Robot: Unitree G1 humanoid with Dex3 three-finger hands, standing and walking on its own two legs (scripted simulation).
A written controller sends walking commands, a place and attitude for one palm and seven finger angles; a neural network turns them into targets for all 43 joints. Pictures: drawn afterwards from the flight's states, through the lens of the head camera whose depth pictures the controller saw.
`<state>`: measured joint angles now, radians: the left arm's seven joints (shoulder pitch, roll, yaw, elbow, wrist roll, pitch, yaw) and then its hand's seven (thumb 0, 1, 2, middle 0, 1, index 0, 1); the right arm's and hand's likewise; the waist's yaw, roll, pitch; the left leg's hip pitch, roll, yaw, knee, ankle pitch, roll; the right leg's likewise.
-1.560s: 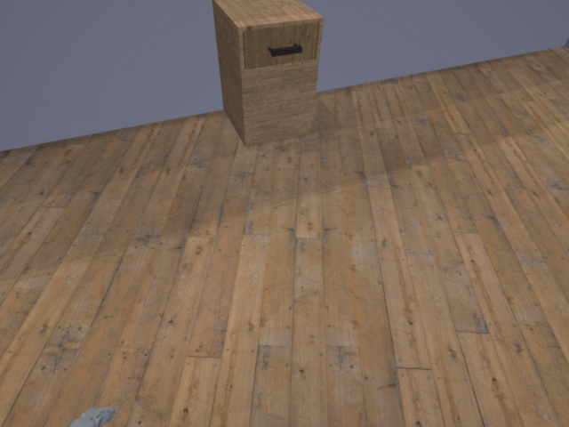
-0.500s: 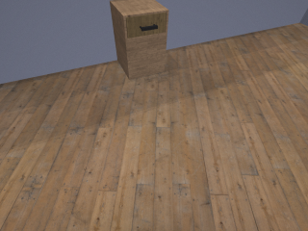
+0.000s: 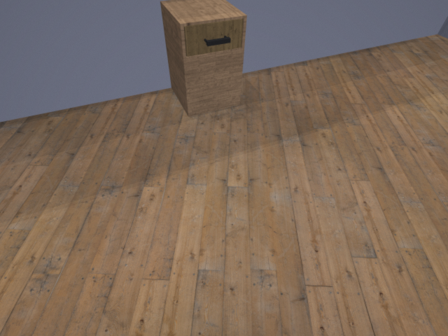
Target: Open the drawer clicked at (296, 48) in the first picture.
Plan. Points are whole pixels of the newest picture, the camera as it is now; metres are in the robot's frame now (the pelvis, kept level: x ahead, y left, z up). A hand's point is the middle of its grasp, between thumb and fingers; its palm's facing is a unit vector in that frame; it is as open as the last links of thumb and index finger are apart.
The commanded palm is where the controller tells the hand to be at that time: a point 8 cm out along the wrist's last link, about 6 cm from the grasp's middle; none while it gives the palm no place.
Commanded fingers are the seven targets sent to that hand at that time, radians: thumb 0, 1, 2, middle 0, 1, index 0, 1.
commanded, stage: walk to a spot facing it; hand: left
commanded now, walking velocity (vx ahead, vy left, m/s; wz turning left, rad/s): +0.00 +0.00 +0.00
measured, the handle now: (217, 40) +1.79 +0.14 -0.22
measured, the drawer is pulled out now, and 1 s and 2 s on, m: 0.00 0.00 0.00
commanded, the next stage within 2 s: none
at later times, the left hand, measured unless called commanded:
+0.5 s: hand out of the picture +0.07 +0.15 -0.18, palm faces -0.08 -0.97 -0.22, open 7.4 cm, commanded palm none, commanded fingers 0.00 0.90 0.90 -0.20 -0.30 -0.20 -0.30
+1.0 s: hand (167, 266) +0.32 +0.16 -0.20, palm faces -0.26 -0.96 -0.14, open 7.4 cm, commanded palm none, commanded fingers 0.00 0.90 0.90 -0.20 -0.30 -0.20 -0.30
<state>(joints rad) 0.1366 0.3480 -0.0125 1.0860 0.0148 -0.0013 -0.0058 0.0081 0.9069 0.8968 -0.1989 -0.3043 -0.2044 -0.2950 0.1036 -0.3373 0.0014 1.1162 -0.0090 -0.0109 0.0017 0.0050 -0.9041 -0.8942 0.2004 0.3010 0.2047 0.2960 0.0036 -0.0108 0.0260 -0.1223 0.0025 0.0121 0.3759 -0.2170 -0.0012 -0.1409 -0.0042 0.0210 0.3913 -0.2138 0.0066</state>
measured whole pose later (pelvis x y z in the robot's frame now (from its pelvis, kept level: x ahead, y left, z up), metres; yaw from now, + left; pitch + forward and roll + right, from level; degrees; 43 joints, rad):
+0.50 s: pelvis +0.07 -0.04 -0.02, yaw -9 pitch -1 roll +0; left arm 0.38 0.19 0.03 1.03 0.02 -0.04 -0.02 0.01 0.91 0.90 -0.20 -0.30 -0.20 -0.29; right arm 0.29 -0.23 -0.03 1.11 -0.02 0.01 0.01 0.01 -0.91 -0.89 0.20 0.30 0.20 0.30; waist 0.04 0.03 0.04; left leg -0.32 0.08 0.07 1.04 -0.47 -0.01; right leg -0.23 0.03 -0.07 0.62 -0.38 -0.06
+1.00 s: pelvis +0.30 -0.02 -0.02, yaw -20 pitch -1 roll -1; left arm 0.37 0.19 0.06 1.11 0.02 -0.03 0.00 0.01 0.91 0.90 -0.20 -0.30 -0.20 -0.29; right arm 0.16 -0.12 -0.03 1.00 -0.03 -0.08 0.00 0.00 -0.91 -0.89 0.20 0.30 0.20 0.30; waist 0.03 -0.06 0.05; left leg -0.32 0.05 0.20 0.61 -0.27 0.07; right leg -0.33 -0.02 0.01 1.25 -0.38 -0.03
